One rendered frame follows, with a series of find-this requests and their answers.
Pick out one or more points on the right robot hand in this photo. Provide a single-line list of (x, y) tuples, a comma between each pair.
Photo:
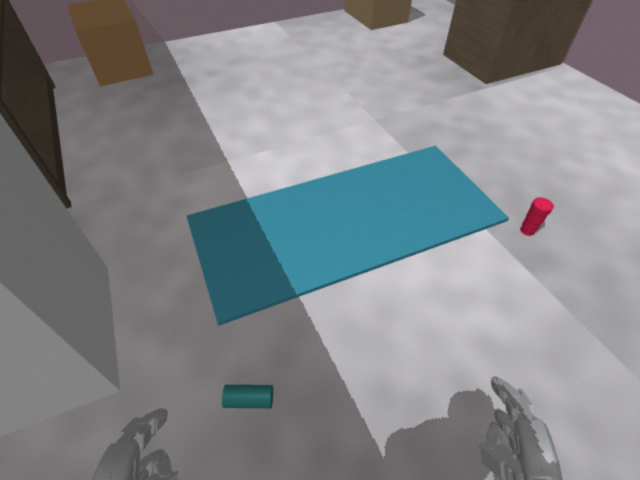
[(529, 439)]

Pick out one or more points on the bookshelf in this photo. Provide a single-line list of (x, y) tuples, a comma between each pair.
[(27, 100)]

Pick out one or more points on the left robot hand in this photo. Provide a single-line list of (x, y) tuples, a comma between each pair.
[(121, 461)]

